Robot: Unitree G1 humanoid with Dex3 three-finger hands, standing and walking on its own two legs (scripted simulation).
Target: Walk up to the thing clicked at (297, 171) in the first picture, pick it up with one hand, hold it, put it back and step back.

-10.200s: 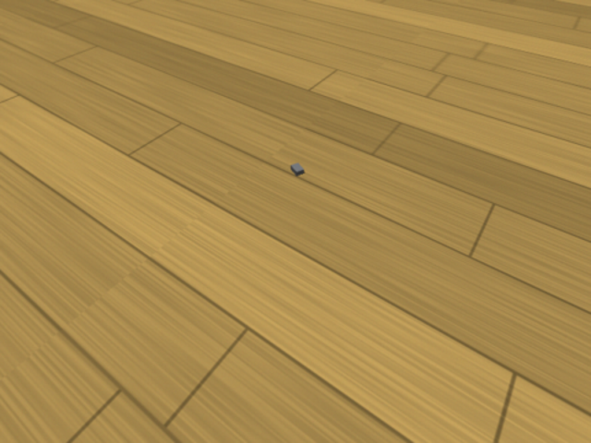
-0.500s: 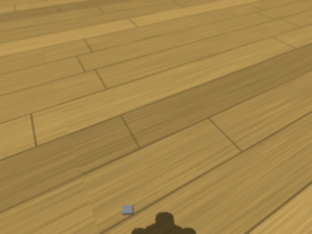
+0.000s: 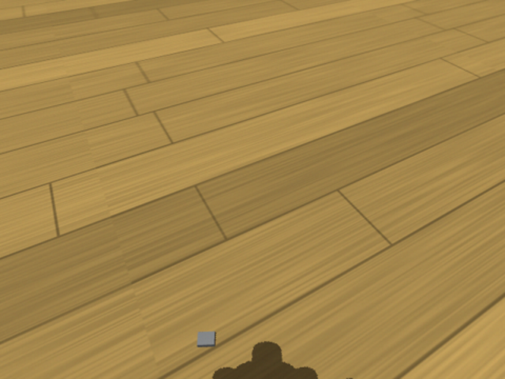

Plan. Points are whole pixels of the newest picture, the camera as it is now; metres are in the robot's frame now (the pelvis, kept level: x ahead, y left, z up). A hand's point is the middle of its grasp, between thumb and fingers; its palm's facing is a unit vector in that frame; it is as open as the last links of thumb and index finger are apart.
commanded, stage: stand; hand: left
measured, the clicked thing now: (206, 339) +0.42 +0.17 -0.77
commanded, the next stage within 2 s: walk up in 0.72 s
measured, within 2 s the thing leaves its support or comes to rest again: neither
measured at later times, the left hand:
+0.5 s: hand out of the picture +0.07 +0.26 -0.16, palm faces -0.04 -0.94 -0.34, open 7.4 cm
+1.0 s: hand out of the picture +0.06 +0.23 -0.17, palm faces -0.06 -0.92 -0.39, open 7.4 cm
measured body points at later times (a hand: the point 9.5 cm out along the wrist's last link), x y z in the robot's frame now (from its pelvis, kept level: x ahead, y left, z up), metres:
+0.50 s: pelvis +0.00 +0.00 +0.00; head +0.01 +0.00 +0.45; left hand +0.07 +0.30 -0.13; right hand +0.07 -0.30 -0.13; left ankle -0.01 +0.13 -0.75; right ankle -0.01 -0.14 -0.75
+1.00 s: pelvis -0.01 -0.06 -0.02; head +0.02 -0.05 +0.42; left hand +0.07 +0.28 -0.14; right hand +0.03 -0.41 -0.13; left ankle -0.01 +0.13 -0.75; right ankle +0.00 -0.21 -0.75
